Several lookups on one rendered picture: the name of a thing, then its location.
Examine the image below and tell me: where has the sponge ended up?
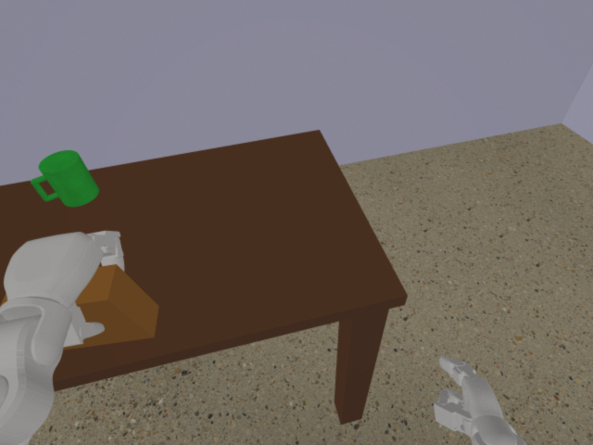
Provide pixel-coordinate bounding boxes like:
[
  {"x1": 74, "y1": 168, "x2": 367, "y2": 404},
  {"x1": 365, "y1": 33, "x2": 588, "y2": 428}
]
[{"x1": 0, "y1": 264, "x2": 159, "y2": 350}]

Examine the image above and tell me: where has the right robot hand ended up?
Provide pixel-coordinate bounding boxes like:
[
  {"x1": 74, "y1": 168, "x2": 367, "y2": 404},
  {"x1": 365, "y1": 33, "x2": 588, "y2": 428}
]
[{"x1": 434, "y1": 356, "x2": 504, "y2": 437}]

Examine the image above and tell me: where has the table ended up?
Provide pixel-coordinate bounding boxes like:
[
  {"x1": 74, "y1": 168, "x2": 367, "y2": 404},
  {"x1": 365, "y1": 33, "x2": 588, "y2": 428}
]
[{"x1": 0, "y1": 130, "x2": 408, "y2": 425}]

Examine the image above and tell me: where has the left robot hand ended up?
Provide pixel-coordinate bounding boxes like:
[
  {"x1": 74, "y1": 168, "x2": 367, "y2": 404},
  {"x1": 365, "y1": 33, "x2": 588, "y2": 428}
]
[{"x1": 4, "y1": 231, "x2": 124, "y2": 348}]

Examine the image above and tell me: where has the right robot forearm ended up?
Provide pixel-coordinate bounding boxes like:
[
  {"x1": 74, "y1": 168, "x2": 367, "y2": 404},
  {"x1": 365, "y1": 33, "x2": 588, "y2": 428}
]
[{"x1": 471, "y1": 415, "x2": 527, "y2": 445}]

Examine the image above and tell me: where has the left robot forearm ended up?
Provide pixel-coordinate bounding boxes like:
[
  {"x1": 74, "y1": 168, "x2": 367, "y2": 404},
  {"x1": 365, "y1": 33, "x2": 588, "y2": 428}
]
[{"x1": 0, "y1": 297, "x2": 72, "y2": 445}]

